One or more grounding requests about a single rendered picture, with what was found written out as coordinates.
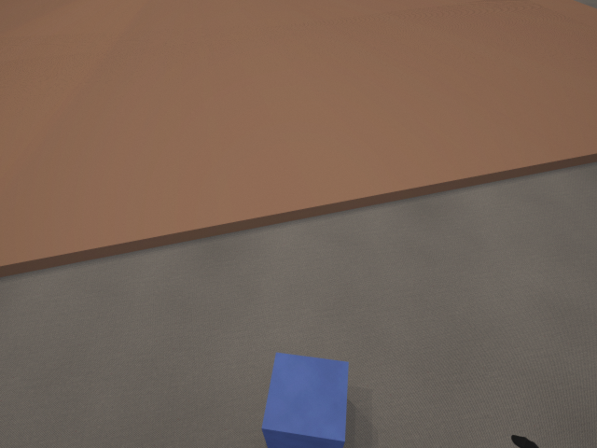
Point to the carton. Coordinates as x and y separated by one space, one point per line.
307 402

